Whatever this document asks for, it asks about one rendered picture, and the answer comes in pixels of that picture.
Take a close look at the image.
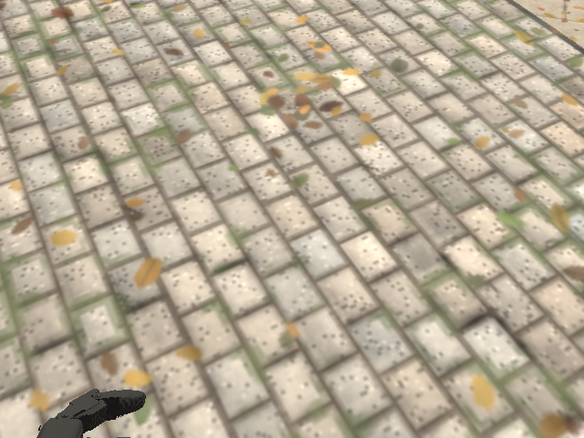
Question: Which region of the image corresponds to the left robot hand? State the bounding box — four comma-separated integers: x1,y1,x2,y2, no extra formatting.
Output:
37,389,146,438

